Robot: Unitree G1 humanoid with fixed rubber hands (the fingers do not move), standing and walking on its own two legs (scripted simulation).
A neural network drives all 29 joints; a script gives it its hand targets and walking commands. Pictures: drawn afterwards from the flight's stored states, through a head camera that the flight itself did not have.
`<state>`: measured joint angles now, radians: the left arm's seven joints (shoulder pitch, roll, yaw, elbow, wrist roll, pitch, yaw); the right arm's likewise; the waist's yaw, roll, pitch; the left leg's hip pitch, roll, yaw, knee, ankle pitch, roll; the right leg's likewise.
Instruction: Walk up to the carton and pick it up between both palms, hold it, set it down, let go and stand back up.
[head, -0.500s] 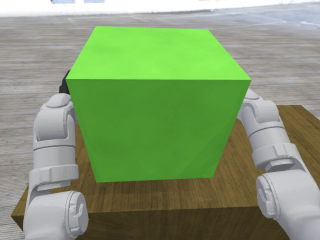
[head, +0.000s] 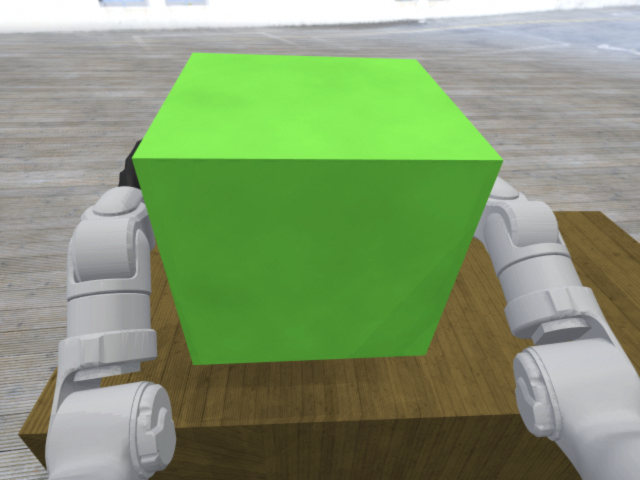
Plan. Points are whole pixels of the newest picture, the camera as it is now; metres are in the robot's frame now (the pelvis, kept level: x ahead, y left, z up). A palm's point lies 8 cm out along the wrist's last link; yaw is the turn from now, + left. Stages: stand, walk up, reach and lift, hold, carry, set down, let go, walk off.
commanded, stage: hold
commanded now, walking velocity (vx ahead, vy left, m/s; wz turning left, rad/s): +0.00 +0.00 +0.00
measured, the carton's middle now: (309, 204) +0.41 +0.00 +0.22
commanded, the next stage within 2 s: set down in 0.04 s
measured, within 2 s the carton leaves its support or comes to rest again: neither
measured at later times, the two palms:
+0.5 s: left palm (135, 197) +0.38 +0.20 +0.25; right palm (454, 213) +0.38 -0.19 +0.22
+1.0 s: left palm (175, 217) +0.40 +0.17 +0.21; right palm (470, 233) +0.38 -0.22 +0.18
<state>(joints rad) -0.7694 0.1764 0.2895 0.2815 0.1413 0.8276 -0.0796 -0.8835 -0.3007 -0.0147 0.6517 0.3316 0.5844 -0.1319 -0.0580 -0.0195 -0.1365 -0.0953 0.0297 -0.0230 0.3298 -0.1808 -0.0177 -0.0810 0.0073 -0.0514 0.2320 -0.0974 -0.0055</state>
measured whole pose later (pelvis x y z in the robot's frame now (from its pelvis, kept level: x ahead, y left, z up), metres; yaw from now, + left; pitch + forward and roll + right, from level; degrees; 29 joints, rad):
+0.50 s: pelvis +0.00 +0.00 +0.00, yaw +1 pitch -7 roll -1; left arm -0.82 0.13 0.41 0.35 0.28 0.59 -0.19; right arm -0.80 -0.16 -0.19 0.71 0.10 0.26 -0.05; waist -0.07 -0.06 -0.01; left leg -0.01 0.01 -0.04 0.29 -0.16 -0.01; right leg -0.01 -0.01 -0.07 0.25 -0.12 0.00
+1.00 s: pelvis +0.02 +0.01 +0.00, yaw +0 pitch -7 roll -1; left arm -0.65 0.07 0.29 0.23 0.21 0.57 -0.09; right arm -0.64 -0.25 -0.06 0.61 0.21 0.21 -0.08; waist -0.09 -0.05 0.01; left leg 0.02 0.02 -0.02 0.32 -0.22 -0.01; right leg 0.03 0.00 -0.05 0.23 -0.14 0.01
